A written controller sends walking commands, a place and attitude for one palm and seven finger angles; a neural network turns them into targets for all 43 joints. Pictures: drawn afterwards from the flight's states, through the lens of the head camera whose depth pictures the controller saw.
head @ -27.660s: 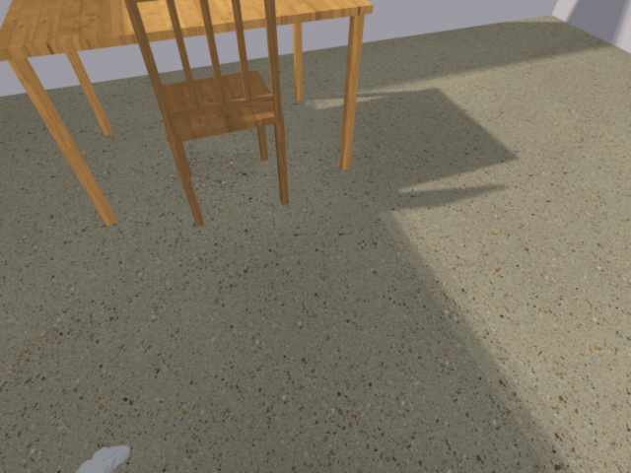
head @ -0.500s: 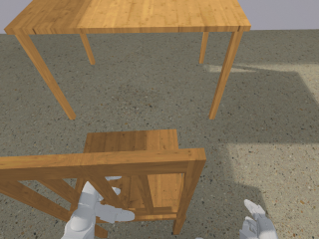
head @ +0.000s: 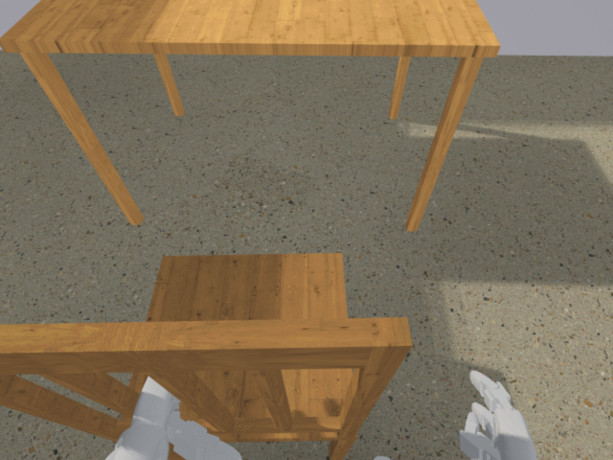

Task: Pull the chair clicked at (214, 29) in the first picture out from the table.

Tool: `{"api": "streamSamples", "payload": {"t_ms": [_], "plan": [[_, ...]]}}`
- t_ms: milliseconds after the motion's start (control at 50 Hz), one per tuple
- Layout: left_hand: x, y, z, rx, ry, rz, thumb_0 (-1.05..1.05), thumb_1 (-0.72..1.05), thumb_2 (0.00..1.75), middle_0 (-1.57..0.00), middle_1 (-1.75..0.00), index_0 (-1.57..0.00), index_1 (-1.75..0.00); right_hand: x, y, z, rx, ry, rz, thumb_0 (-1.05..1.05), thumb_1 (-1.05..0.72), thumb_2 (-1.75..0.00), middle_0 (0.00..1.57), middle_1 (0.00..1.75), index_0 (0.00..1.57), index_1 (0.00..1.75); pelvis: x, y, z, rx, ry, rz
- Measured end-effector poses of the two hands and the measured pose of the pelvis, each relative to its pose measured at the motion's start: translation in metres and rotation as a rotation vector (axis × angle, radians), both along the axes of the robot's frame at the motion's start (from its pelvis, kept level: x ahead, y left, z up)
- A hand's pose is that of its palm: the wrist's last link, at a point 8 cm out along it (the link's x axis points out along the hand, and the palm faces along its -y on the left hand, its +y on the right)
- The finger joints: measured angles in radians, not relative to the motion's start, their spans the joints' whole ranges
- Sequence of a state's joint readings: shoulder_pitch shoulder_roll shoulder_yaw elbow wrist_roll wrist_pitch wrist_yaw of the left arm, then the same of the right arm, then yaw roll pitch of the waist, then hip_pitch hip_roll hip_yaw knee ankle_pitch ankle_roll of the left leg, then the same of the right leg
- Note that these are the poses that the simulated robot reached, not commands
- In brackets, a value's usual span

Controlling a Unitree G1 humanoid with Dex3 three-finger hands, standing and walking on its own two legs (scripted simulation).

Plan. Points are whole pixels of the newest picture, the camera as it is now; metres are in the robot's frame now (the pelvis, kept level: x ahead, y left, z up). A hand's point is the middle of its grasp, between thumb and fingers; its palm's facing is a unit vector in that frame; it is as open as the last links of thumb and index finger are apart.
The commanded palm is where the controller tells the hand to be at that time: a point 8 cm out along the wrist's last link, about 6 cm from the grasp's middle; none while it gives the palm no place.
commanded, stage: draw the fingers out of the gap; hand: left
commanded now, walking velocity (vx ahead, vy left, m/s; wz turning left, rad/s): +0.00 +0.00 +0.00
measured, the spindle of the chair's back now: (203, 401) +0.20 +0.14 -0.02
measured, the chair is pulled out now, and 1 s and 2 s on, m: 0.66 0.66 0.65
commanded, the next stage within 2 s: draw the hand back to the body in 0.68 s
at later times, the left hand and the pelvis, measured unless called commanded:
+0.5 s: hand out of the picture +0.12 +0.14 -0.03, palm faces +0.00 -0.99 -0.15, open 17.5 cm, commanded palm +0.09 +0.19 -0.01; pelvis -0.02 +0.01 -0.01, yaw +0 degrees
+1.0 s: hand out of the picture +0.08 +0.15 +0.00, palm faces +0.07 -1.00 -0.03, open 17.4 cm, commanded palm +0.05 +0.21 +0.03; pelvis -0.03 +0.01 -0.03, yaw +0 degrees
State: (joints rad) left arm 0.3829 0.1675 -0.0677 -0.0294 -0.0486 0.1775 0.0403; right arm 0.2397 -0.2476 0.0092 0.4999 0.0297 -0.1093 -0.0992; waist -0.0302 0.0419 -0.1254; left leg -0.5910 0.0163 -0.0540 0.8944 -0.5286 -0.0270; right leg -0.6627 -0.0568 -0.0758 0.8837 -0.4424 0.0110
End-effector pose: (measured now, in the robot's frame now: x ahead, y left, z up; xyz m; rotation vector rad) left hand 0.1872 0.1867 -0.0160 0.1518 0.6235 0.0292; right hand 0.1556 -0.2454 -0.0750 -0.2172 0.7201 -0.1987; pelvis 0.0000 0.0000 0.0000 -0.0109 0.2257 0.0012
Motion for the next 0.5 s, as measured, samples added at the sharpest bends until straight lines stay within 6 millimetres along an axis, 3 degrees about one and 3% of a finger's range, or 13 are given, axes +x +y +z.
{"api": "streamSamples", "payload": {"t_ms": [260, 500], "plan": [[-0.052, 0.002, 0.002, 0.000, 0.031, 0.008, -0.01, -0.54, 0.20, -0.03, -0.01, -0.01, -0.01, -0.002, 0.010, 0.002, 0.010, -0.042, -0.021, 0.01, -0.90, -0.90, 0.20, 0.30, 0.20, 0.30, -0.005, 0.006, -0.006, -0.008, 0.003, 0.003], [-0.087, 0.002, 0.006, -0.002, 0.021, 0.017, -0.01, -0.54, 0.20, -0.03, -0.01, -0.01, 0.00, -0.003, 0.027, 0.003, 0.032, -0.107, 0.006, 0.01, -0.90, -0.90, 0.20, 0.30, 0.21, 0.30, -0.020, 0.010, -0.013, -0.011, -0.008, 0.005]]}}
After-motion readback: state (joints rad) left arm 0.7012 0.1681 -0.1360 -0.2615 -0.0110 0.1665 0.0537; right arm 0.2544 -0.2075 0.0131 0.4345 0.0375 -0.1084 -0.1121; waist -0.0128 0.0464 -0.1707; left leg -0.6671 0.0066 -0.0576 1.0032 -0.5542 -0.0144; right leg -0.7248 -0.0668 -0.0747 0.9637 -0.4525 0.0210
